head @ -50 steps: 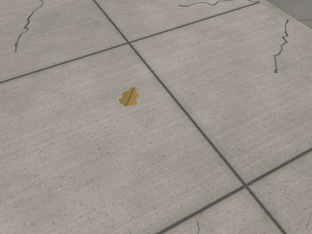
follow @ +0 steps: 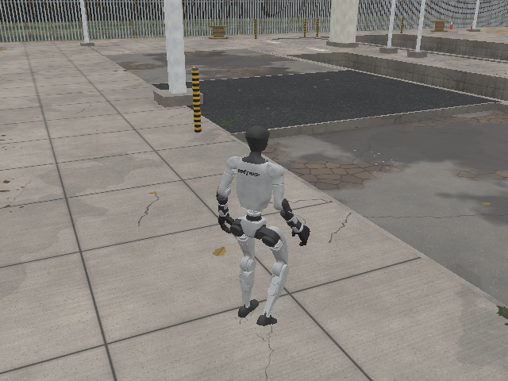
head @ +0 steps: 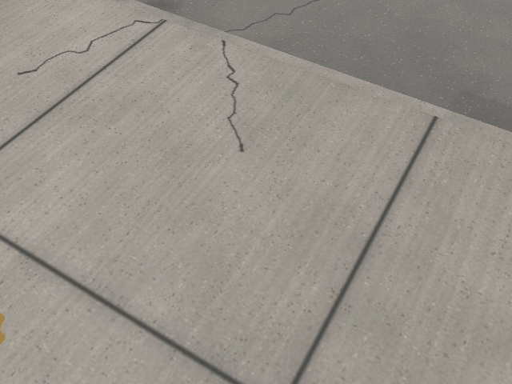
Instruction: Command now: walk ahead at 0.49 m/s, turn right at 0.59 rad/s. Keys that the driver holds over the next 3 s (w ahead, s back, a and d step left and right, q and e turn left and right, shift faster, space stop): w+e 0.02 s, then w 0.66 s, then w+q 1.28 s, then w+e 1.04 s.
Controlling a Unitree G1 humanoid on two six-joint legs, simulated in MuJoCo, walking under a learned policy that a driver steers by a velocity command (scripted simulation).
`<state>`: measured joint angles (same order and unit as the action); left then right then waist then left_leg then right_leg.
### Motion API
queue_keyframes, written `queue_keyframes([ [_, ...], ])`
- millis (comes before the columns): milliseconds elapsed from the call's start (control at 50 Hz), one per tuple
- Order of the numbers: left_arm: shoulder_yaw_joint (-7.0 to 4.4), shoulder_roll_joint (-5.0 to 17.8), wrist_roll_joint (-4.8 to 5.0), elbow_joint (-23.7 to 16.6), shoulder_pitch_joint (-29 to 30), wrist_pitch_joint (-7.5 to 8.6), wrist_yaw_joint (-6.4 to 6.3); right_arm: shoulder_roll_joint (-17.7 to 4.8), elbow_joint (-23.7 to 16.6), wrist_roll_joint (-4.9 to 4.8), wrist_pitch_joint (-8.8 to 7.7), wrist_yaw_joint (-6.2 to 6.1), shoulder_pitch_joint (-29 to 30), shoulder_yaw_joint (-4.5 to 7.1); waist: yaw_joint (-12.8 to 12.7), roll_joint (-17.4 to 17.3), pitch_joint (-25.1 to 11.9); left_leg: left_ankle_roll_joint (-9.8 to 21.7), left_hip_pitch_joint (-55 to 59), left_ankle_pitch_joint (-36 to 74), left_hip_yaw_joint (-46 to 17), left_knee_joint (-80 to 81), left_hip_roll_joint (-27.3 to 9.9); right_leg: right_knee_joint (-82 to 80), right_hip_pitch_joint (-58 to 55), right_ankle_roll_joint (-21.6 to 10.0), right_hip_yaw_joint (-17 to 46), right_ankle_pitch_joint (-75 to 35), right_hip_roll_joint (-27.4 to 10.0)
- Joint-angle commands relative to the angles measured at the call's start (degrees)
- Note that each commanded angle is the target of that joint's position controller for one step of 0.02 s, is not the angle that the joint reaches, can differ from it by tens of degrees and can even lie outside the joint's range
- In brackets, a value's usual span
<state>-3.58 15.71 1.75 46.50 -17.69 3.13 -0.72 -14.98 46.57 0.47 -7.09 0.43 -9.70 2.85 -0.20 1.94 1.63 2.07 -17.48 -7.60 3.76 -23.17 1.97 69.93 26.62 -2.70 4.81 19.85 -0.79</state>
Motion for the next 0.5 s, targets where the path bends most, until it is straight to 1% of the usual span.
queue_keyframes([
  [20,-0.65,1.48,0.23,-4.46,-2.09,-0.35,0.27,-4.79,-1.42,-0.04,-0.99,0.23,-0.92,1.32,-0.34,-6.19,-2.17,9.51,7.97,1.99,-14.09,14.84,-16.20,-0.14,9.68,0.24,1.77,-3.57,-6.79],
  [60,-0.33,0.94,-0.42,-6.25,0.67,-0.61,0.11,-6.33,0.06,-0.28,-1.39,0.46,-2.75,1.85,-0.09,-4.61,-0.79,11.01,7.52,5.96,-11.56,16.27,-16.74,-4.20,12.37,0.56,2.27,-6.04,-7.09],
  [100,-0.01,0.85,-0.76,-7.26,2.90,-0.29,0.24,-7.49,1.14,-0.19,-1.22,0.53,-4.27,2.17,0.25,-3.76,-0.61,11.66,9.19,8.69,-9.06,16.78,-16.77,-10.03,14.35,0.89,2.74,-10.44,-6.82],
  [120,0.17,0.89,-0.80,-7.68,4.27,0.02,0.54,-7.87,1.43,-0.31,-1.00,0.52,-4.39,2.20,0.43,-3.72,-0.44,11.34,9.91,9.83,-7.32,16.76,-16.22,-14.01,14.36,0.86,2.23,-13.41,-6.72],
  [160,0.66,0.70,-1.04,-8.91,8.72,0.78,1.35,-8.57,1.80,-0.90,-0.44,0.40,-4.73,2.15,1.60,-3.87,0.42,10.20,10.01,11.04,-3.88,16.44,-14.79,-22.44,12.51,0.78,-0.75,-19.03,-6.27],
  [200,1.11,0.39,-1.00,-10.18,13.33,1.23,2.12,-9.50,2.50,-1.47,0.13,0.33,-6.72,2.12,3.38,-4.11,1.19,9.35,10.33,9.68,-2.32,15.69,-14.35,-28.41,10.03,0.88,-4.04,-21.19,-5.38],
  [220,1.22,0.46,-0.81,-10.95,15.24,1.30,2.42,-10.07,3.10,-1.73,0.43,0.36,-8.21,2.16,4.15,-4.52,1.56,9.12,11.47,8.66,-2.52,15.27,-14.92,-30.42,9.52,0.82,-4.73,-20.61,-5.05],
  [260,1.11,1.41,-0.43,-12.57,17.74,1.35,2.86,-10.91,4.33,-2.12,1.20,0.40,-10.27,2.25,4.49,-5.45,2.29,8.48,15.19,8.43,-3.30,13.88,-16.91,-33.58,9.65,-0.05,-5.18,-16.86,-4.41],
  [280,0.93,2.06,-0.42,-13.15,18.17,1.41,3.03,-11.25,4.75,-2.30,1.64,0.36,-10.65,2.30,4.12,-5.97,2.31,8.05,17.10,9.72,-3.58,12.61,-17.86,-34.97,9.24,-0.81,-5.59,-14.29,-3.84],
  [300,0.65,2.82,-0.54,-13.34,17.46,1.49,3.15,-11.63,5.01,-2.47,2.09,0.28,-10.53,2.36,3.12,-6.63,1.80,7.50,18.39,13.03,-3.50,10.60,-18.43,-36.48,7.24,-1.71,-6.36,-12.10,-2.93],
  [320,-0.05,3.97,-0.78,-12.63,13.89,1.61,3.13,-12.06,5.02,-2.58,2.49,0.15,-9.48,2.33,0.30,-7.13,-0.28,6.45,18.41,21.10,-2.27,5.94,-17.86,-38.95,1.08,-2.84,-7.85,-12.20,-1.13],
  [340,-1.49,6.29,-1.07,-10.10,6.02,1.60,2.86,-11.33,5.12,-2.44,2.82,0.01,-9.34,1.97,-3.70,-6.37,-4.98,4.96,16.53,29.60,0.37,-3.87,-15.31,-40.89,-10.21,-4.28,-9.47,-13.57,1.26],
  [360,-3.27,10.28,-1.22,-7.47,-4.52,1.37,2.14,-9.25,4.24,-1.51,2.68,-0.27,-9.21,1.02,-8.09,-3.74,-11.87,2.50,7.24,24.48,2.75,-18.45,-12.40,-39.31,-26.57,-6.76,-3.90,-15.23,-2.94],
  [380,-4.71,17.69,-1.98,-6.64,-10.30,1.06,1.59,-2.36,2.00,-0.38,1.48,0.23,-14.25,-1.27,-6.15,11.28,-19.36,-1.57,-17.14,-5.48,3.41,-42.63,-3.35,-43.13,-47.91,-16.02,23.95,-8.93,-19.09],
  [400,-3.60,13.56,-1.39,-6.49,-11.75,1.27,1.67,-4.97,3.24,-1.39,-0.14,0.54,-13.71,-0.77,-6.92,10.53,-25.15,-1.18,-24.05,-24.42,-7.17,-52.58,-1.45,-51.83,-49.53,-18.59,38.95,-7.12,-23.12],
  [420,-2.40,10.44,-1.63,-6.71,-7.80,1.61,1.94,-8.84,1.47,-3.26,-0.73,0.81,-9.03,0.49,-6.10,7.55,-16.43,-0.11,-29.09,-21.21,-8.15,-55.00,-4.80,-51.88,-43.49,-15.51,30.10,-9.25,-20.89],
  [440,-1.72,8.10,-1.45,-7.38,-3.24,1.69,2.06,-8.35,0.54,-3.18,-0.76,0.59,-5.60,0.30,-4.40,4.57,-11.41,0.40,-28.19,-16.03,-6.93,-52.32,-7.57,-52.09,-35.41,-13.55,21.29,-13.69,-18.15],
  [460,-1.14,6.04,-1.52,-7.65,0.52,1.80,2.38,-7.65,0.55,-2.06,-0.37,0.30,-4.17,0.41,-2.49,1.77,-7.67,0.16,-25.67,-12.35,-6.61,-48.48,-9.33,-53.79,-27.87,-12.31,15.52,-17.81,-15.52],
  [480,-0.71,4.38,-1.78,-7.86,2.66,2.14,2.54,-7.36,0.84,-1.52,0.46,0.20,-5.19,0.76,-0.37,2.71,-6.47,0.08,-21.71,-9.61,-7.28,-45.47,-10.87,-55.81,-22.96,-11.30,11.71,-19.59,-13.56],
  [500,-0.77,4.13,-1.84,-7.65,3.49,2.45,2.65,-6.24,1.24,-1.46,1.32,0.28,-6.35,0.64,0.80,3.01,-5.86,-0.21,-18.92,-7.77,-7.21,-44.05,-11.07,-57.91,-19.93,-11.31,9.97,-19.76,-12.63],
])
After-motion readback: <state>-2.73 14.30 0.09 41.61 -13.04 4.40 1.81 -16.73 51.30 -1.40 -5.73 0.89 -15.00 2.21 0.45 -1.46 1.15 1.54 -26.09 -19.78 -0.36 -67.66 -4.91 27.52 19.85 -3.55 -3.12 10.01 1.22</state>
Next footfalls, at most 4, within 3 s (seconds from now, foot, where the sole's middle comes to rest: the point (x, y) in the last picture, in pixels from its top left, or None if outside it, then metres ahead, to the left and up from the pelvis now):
0.36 right None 0.34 -0.18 -0.78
0.92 left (258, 307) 0.68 0.03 -0.78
1.42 right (310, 220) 0.97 -0.14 -0.78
1.94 left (199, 186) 1.11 0.22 -0.78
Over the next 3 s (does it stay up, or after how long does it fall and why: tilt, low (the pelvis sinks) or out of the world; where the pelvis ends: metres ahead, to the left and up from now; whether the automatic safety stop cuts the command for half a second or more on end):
stays up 1.57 0.34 -0.02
